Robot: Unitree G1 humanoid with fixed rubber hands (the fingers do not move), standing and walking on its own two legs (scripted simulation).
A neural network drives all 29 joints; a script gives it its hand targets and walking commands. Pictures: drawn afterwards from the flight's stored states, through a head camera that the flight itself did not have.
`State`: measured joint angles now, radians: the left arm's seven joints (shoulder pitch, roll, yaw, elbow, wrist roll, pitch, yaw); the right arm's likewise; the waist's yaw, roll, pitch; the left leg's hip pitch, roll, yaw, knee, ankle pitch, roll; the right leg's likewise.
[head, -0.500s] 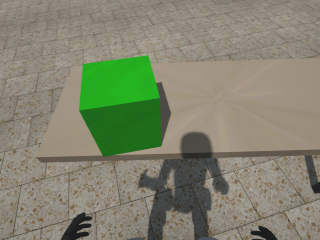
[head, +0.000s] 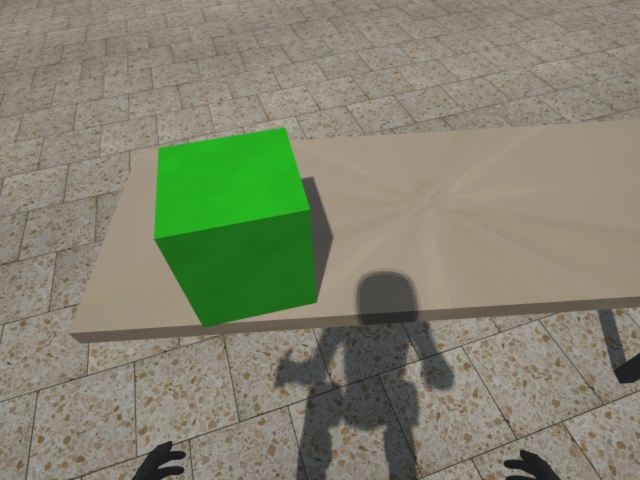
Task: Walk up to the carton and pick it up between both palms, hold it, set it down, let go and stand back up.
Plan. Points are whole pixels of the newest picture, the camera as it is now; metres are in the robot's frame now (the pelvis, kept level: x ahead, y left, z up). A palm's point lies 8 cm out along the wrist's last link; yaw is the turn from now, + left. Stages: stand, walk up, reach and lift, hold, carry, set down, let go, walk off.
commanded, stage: walk up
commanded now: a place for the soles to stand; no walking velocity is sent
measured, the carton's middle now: (243, 230) +0.51 +0.16 -0.04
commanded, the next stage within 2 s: none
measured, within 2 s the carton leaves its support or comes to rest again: neither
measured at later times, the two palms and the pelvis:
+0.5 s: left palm out of the picture +0.12 +0.23 -0.09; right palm out of the picture +0.07 -0.29 -0.11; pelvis +0.00 -0.02 +0.00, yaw -1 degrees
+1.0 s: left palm out of the picture +0.05 +0.34 -0.13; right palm out of the picture +0.10 -0.23 -0.11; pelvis -0.01 +0.05 -0.03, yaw +1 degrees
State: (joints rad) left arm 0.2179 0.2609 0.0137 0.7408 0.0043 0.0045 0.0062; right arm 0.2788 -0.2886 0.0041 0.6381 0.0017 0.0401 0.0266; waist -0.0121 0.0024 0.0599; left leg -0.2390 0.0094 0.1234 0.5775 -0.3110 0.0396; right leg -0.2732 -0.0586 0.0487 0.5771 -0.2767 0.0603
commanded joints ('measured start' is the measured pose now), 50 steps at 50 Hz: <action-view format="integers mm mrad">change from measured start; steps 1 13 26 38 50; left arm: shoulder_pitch -19 7 13 232 68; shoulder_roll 161 172 167 298 139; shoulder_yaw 43 41 37 116 78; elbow -101 -117 -128 -97 -145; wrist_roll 0 -1 0 59 55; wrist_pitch -31 -32 -28 -32 -21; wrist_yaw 3 -3 -4 51 60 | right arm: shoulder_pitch -7 32 44 -24 215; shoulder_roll -150 -144 -146 -165 -201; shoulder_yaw -53 -51 -49 -63 -137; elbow -93 -55 -31 -96 -67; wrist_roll -3 -7 -4 -88 -60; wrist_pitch -29 -33 -38 4 -1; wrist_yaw -5 -9 -11 28 48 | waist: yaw -2 -4 2 62 -139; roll -11 -40 -20 -97 191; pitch -64 -68 -63 -36 -109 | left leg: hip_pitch -18 43 26 -279 221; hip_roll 124 113 124 22 69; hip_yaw -139 -128 -127 -56 -145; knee -163 -121 -134 217 -100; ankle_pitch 44 92 95 -70 -39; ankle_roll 20 7 5 -20 29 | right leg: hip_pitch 12 -45 -27 158 -359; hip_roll -51 -62 -45 -256 12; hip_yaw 66 113 106 430 -41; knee -78 -122 -117 -208 315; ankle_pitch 119 111 123 -55 -263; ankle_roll -106 -121 -114 -271 -116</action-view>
